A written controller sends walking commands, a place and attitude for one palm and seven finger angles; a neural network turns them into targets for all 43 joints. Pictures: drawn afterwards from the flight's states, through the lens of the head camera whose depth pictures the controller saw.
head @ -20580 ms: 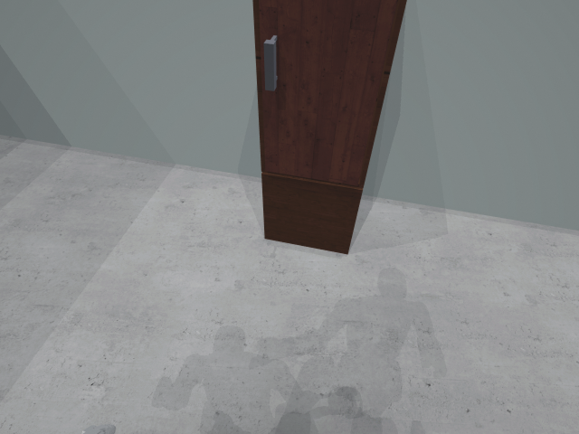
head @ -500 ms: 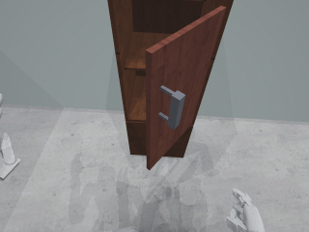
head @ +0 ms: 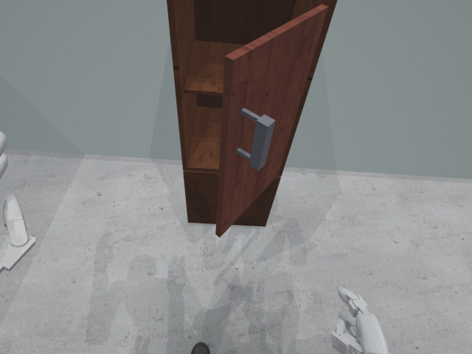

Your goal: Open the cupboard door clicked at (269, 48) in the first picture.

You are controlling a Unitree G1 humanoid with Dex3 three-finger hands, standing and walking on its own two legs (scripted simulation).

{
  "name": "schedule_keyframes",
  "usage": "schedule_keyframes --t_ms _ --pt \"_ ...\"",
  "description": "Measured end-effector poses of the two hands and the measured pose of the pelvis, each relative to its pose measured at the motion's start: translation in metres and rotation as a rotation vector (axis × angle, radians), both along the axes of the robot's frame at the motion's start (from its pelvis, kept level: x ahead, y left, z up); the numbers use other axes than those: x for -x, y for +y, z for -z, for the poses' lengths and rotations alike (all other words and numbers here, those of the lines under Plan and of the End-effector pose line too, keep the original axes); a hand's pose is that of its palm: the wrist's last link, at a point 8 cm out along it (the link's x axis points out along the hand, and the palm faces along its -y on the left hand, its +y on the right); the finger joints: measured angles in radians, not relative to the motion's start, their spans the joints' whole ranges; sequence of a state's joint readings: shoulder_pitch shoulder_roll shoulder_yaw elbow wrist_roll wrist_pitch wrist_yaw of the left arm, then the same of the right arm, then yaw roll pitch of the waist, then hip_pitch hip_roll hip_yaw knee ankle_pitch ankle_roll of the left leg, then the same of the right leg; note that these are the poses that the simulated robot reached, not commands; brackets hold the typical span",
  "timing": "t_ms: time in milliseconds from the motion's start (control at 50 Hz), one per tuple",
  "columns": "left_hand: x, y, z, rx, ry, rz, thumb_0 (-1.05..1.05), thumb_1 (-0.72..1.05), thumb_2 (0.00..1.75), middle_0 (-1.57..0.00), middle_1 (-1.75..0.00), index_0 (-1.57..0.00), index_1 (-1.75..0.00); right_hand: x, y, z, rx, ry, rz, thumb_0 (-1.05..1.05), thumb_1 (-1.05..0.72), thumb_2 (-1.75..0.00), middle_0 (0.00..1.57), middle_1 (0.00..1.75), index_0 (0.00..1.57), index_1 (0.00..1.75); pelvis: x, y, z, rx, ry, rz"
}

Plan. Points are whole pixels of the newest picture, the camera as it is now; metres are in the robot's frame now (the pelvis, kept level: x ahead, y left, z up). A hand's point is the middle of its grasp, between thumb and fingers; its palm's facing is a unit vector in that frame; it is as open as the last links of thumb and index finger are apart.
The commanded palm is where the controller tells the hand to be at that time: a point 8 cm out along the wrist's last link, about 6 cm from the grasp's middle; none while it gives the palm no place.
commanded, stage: stop stepping back and stand still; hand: left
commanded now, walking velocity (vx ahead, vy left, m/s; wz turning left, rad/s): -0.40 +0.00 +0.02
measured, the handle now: (252, 139) +0.52 +0.01 +0.07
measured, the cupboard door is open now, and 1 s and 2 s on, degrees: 52 52 52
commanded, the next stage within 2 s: let the arm hang, fingers relaxed in 0.80 s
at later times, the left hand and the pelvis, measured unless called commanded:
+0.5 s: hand out of the picture +0.11 +0.25 +0.16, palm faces +0.36 -0.80 -0.47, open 7.4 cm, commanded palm +0.06 +0.29 +0.18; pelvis -0.09 -0.01 +0.00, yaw -1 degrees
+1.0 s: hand (58, 339) +0.13 +0.25 +0.04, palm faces +0.19 -0.85 -0.49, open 7.4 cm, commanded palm none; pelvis -0.09 +0.00 -0.01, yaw +0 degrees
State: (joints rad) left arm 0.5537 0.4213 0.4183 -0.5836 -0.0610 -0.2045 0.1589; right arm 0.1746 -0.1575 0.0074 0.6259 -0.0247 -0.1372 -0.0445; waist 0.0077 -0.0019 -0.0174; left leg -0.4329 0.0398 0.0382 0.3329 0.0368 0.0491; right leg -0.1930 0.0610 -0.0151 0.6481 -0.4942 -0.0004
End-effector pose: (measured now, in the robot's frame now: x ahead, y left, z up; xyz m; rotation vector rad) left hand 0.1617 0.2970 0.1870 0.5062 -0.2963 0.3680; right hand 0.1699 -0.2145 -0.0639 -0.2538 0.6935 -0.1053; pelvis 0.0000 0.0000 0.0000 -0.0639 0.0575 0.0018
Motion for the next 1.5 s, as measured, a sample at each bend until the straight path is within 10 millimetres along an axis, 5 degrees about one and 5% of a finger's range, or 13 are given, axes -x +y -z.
schedule_keyframes --t_ms 140,280,460,600,720,900,960,1040,1100,1160,1240,1360,1500 --pt "0.023 -0.024 0.005 -0.051 0.043 0.086 0.01 0.89 0.9 -0.21 -0.3 -0.21 -0.3 0.037 -0.022 0.015 -0.013 0.028 0.037 0.01 -0.91 -0.9 0.2 0.3 0.2 0.3 0.04 -0.012 0.009 -0.021 -0.015 0.041" --pt "0.04 -0.009 0.014 -0.022 0.048 0.046 0.01 0.89 0.9 -0.22 -0.3 -0.21 -0.3 0.088 -0.046 0.012 0.056 0.052 0.144 0.02 -0.91 -0.9 0.2 0.3 0.2 0.3 0.046 -0.006 0.01 -0.034 -0.046 0.035" --pt "0.076 -0.011 0.008 -0.026 0.069 0.022 0.02 0.89 0.9 -0.21 -0.3 -0.21 -0.3 0.13 -0.041 0.005 0.032 0.014 0.138 0.02 -0.91 -0.9 0.2 0.3 0.2 0.3 0.083 -0.008 0.001 -0.042 -0.056 0.016" --pt "0.109 -0.006 0.014 0.0 0.032 -0.025 0.01 0.89 0.9 -0.21 -0.3 -0.21 -0.3 0.142 -0.036 0.02 0.033 0.052 0.114 0.02 -0.91 -0.9 0.2 0.3 0.2 0.3 0.09 -0.004 0.008 -0.021 -0.08 0.029" --pt "0.092 0.011 0.024 0.071 -0.013 -0.083 0.01 0.89 0.9 -0.21 -0.3 -0.21 -0.3 0.139 -0.024 0.023 0.031 0.039 0.11 0.02 -0.91 -0.9 0.2 0.3 0.2 0.3 0.094 0.003 0.011 -0.048 -0.097 0.022" --pt "0.085 -0.021 0.005 -0.059 0.075 0.028 0.02 0.89 0.9 -0.21 -0.3 -0.21 -0.3 0.129 -0.01 0.017 -0.065 0.004 0.07 0.02 -0.91 -0.9 0.2 0.3 0.2 0.3 0.093 -0.009 0.002 -0.054 -0.061 0.037" --pt "0.069 -0.016 0.054 -0.024 0.278 0.026 0.01 0.89 0.9 -0.21 -0.3 -0.2 -0.3 0.128 -0.021 0.04 -0.086 0.086 0.036 0.01 -0.9 -0.9 0.2 0.3 0.2 0.3 0.09 -0.007 0.006 -0.049 -0.043 0.023" --pt "0.066 -0.015 0.182 0.218 0.726 -0.057 0.0 0.9 0.9 -0.2 -0.3 -0.2 -0.3 0.141 -0.04 0.069 -0.053 0.244 0.066 0.01 -0.91 -0.9 0.2 0.3 0.2 0.3 0.086 -0.002 0.017 -0.044 -0.054 -0.015" --pt "0.097 -0.04 0.269 0.383 1.054 -0.081 0.01 0.91 0.9 -0.2 -0.3 -0.2 -0.3 0.161 -0.048 0.073 -0.014 0.346 0.105 0.01 -0.91 -0.9 0.2 0.3 0.2 0.3 0.083 -0.002 0.018 -0.061 -0.074 -0.018" --pt "0.148 -0.077 0.323 0.512 1.336 -0.068 0.01 0.91 0.9 -0.2 -0.3 -0.19 -0.3 0.186 -0.05 0.069 0.017 0.44 0.131 0.01 -0.91 -0.9 0.2 0.3 0.2 0.3 0.081 -0.003 0.014 -0.067 -0.081 -0.012" --pt "0.2 -0.079 0.34 0.607 1.471 -0.177 -0.03 1.01 0.9 -0.21 -0.3 -0.2 -0.3 0.219 -0.043 0.064 0.031 0.589 0.14 0.01 -0.91 -0.9 0.2 0.3 0.2 0.3 0.081 -0.007 0.005 -0.057 -0.073 -0.02" --pt "0.263 -0.063 0.333 0.588 1.646 -0.271 -0.02 0.99 0.9 -0.21 -0.3 -0.2 -0.3 0.249 -0.024 0.072 -0.021 0.702 0.158 0.01 -0.91 -0.9 0.2 0.3 0.2 0.3 0.081 -0.004 -0.001 -0.053 -0.075 -0.017" --pt "0.297 -0.059 0.322 0.57 1.723 -0.327 0.0 0.93 0.9 -0.2 -0.3 -0.2 -0.3 0.261 0.003 0.085 -0.098 0.721 0.154 0.01 -0.91 -0.9 0.2 0.3 0.2 0.3 0.085 0.002 -0.003 -0.057 -0.09 -0.006"
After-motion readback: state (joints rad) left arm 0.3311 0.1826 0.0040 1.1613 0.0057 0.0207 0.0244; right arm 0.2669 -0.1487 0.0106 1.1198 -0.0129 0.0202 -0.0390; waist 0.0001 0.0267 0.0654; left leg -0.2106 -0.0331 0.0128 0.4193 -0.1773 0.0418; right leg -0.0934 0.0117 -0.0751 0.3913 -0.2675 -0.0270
